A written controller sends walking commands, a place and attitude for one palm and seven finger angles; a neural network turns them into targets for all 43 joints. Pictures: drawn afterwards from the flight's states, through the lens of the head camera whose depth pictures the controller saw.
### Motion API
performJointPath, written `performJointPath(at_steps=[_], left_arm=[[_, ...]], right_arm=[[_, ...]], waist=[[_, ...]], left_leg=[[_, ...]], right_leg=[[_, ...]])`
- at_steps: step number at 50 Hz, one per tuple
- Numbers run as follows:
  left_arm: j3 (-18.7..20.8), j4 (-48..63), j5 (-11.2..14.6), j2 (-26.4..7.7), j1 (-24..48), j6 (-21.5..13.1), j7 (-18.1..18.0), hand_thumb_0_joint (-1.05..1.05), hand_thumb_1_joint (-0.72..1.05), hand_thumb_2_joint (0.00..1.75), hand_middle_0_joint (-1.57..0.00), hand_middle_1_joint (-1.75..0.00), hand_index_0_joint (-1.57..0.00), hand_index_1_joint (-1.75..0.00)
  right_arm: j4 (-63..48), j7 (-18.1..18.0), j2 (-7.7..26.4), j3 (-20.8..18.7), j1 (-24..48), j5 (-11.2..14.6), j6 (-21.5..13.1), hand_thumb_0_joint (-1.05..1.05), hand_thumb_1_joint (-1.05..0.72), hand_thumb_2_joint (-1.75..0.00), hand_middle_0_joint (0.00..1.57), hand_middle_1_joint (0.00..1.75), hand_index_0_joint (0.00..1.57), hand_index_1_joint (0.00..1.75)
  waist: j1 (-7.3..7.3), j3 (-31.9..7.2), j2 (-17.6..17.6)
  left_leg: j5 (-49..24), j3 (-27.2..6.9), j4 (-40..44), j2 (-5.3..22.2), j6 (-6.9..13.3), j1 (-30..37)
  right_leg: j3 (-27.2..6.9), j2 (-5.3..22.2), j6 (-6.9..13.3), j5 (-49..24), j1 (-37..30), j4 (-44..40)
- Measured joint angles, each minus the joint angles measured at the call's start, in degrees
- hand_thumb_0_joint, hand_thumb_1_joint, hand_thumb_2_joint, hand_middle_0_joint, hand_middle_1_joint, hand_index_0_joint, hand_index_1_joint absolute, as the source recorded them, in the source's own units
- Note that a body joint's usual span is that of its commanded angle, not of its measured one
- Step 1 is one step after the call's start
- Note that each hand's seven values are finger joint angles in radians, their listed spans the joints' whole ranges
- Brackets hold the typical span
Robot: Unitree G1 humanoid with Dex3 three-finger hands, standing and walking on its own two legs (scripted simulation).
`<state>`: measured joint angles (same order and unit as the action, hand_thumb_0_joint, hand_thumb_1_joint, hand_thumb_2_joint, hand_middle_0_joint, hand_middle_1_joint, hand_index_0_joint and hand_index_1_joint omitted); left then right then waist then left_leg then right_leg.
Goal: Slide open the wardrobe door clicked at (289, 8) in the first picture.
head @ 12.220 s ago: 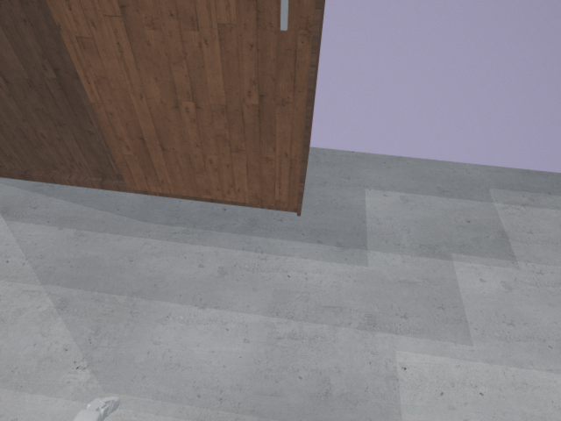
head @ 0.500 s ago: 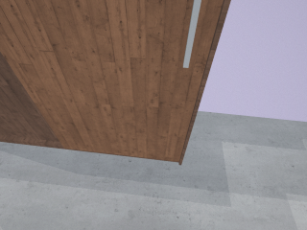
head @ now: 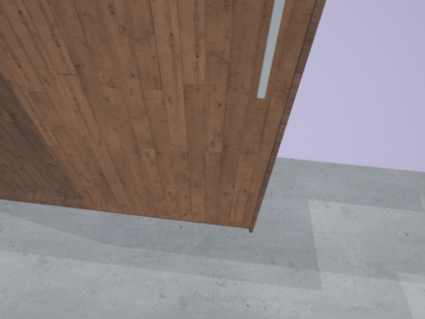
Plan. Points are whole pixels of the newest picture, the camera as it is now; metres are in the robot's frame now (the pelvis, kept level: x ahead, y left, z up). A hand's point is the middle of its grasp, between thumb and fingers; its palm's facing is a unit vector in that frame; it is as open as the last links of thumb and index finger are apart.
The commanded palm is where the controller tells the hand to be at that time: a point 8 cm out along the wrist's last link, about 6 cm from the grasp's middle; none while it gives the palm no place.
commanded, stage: look again from close up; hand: right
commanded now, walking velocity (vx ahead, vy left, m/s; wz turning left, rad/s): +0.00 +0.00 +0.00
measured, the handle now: (270, 39) +0.64 -0.09 +0.23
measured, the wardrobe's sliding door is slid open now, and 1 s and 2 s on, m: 0.00 0.00 0.00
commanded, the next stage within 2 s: shuffle to correct the standing spot in 0.64 s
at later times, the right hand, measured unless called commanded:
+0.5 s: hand out of the picture -0.01 -0.16 -0.17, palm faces +0.04 +0.98 -0.18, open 7.4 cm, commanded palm none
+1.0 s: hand out of the picture -0.01 -0.17 -0.19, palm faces +0.13 +0.98 -0.13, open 7.4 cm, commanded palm none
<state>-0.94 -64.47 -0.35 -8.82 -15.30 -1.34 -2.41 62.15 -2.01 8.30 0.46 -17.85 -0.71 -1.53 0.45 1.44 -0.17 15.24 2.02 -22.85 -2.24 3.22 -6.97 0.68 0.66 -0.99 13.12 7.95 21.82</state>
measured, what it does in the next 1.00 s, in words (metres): stands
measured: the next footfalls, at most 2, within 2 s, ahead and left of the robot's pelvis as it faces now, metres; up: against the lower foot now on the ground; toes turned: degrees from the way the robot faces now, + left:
left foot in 1.48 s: +0.34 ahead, +0.12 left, +0.00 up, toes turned +3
right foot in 1.78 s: +0.32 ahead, -0.06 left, +0.00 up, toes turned -10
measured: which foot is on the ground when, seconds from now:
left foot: down 0.00-1.00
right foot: down 0.00-1.00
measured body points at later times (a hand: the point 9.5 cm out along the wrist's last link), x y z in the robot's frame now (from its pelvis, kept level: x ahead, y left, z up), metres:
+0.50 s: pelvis +0.00 +0.01 +0.00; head +0.01 +0.01 +0.45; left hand -0.01 +0.22 -0.16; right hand -0.01 -0.21 -0.16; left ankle -0.03 +0.08 -0.74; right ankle -0.02 -0.13 -0.74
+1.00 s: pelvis +0.03 -0.01 -0.01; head +0.04 -0.03 +0.44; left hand +0.02 +0.21 -0.16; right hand -0.02 -0.22 -0.18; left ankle -0.03 +0.08 -0.74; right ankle +0.00 -0.12 -0.74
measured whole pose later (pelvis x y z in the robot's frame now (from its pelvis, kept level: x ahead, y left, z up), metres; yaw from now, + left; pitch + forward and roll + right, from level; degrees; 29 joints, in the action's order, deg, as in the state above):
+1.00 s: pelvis +0.03 -0.01 -0.01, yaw -4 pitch +0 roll +2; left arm 0.0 -64.9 -1.2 -7.1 -20.4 -0.1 -1.2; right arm 61.9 -1.0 8.5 -1.8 -22.4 -1.5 -1.4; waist 0.4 -0.4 -1.4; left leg 20.8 6.2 -25.7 -3.2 3.6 -5.7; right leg 2.0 3.0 1.1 22.7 15.0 36.7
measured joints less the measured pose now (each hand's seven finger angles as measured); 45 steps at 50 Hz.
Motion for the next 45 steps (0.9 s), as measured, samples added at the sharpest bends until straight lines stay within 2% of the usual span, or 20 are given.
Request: performJointPath(at_steps=[21,39,45], left_arm=[[0.07,-0.49,-0.03,0.57,-0.54,0.26,0.13,0.00,0.91,0.89,-0.20,-0.30,-0.20,-0.30],[0.02,-0.60,-0.06,0.61,-0.52,-0.03,0.04,0.00,0.91,0.89,-0.20,-0.30,-0.20,-0.30],[0.35,-0.51,-0.71,1.07,-2.50,0.73,0.59,0.00,0.91,0.89,-0.20,-0.30,-0.20,-0.30]], right_arm=[[0.27,0.12,-0.17,-0.03,-0.44,0.02,-0.09,0.00,-0.91,-0.89,0.20,0.29,0.20,0.30],[0.33,0.15,0.05,-0.17,0.05,0.02,-0.21,0.00,-0.91,-0.90,0.20,0.29,0.20,0.30],[-0.06,0.76,0.01,-1.11,-1.58,-0.42,0.52,0.00,-0.91,-0.90,0.20,0.29,0.20,0.30]], waist=[[0.02,0.44,-0.14],[0.00,0.33,-0.37],[-0.01,-1.11,-0.55]], left_leg=[[-0.62,0.39,0.61,-0.75,0.57,-0.17],[-0.26,0.33,0.56,-0.54,0.31,-0.22],[2.50,1.39,-2.05,-0.65,0.42,-0.44]], right_leg=[[-0.41,0.75,-0.57,-0.20,0.67,0.36],[-0.35,0.54,-0.33,0.26,0.80,0.57],[-1.13,0.75,0.59,4.22,2.70,5.98]])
